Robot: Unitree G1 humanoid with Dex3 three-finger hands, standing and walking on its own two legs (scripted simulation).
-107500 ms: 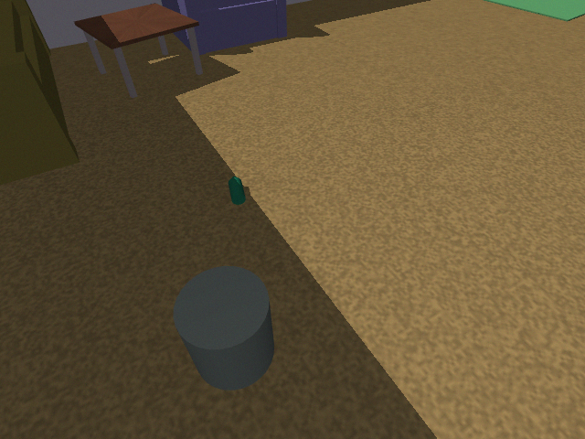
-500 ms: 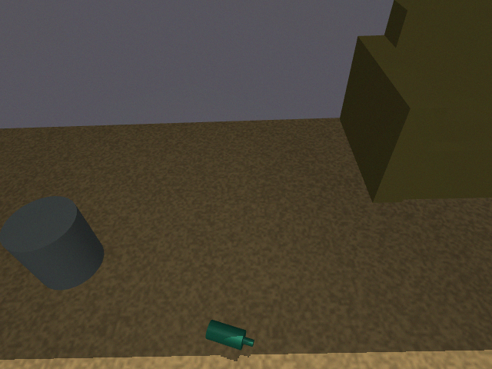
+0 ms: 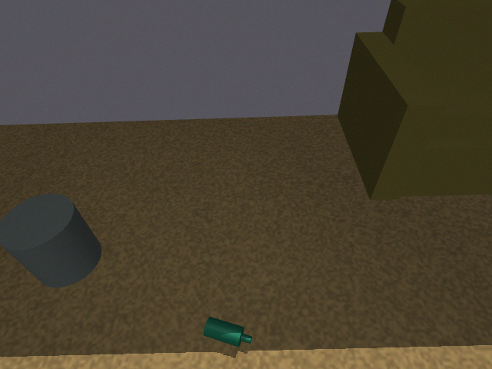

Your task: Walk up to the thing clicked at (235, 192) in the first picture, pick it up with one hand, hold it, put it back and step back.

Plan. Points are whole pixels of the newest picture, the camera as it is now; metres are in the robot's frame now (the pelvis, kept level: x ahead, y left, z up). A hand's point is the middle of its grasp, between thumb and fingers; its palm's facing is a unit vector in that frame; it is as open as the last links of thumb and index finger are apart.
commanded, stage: stand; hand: left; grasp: from above
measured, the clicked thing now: (228, 332) +0.45 +0.12 -0.75
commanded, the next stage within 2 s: step back in 0.44 s
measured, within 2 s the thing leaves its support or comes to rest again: neither
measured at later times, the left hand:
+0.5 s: hand out of the picture +0.09 +0.25 -0.15, palm faces +0.02 -0.94 -0.34, open 7.4 cm
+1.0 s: hand out of the picture +0.05 +0.33 -0.18, palm faces -0.10 -0.94 -0.34, open 7.4 cm
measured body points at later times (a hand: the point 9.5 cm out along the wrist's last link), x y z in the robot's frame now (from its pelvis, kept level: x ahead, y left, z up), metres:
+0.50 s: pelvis +0.00 +0.00 +0.00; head +0.02 -0.01 +0.45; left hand +0.09 +0.30 -0.13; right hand +0.08 -0.30 -0.14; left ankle +0.00 +0.14 -0.75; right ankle +0.01 -0.11 -0.75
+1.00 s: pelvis -0.08 +0.08 -0.01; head +0.00 +0.11 +0.43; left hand +0.06 +0.38 -0.16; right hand -0.04 -0.24 -0.12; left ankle -0.06 +0.15 -0.75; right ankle -0.12 -0.07 -0.68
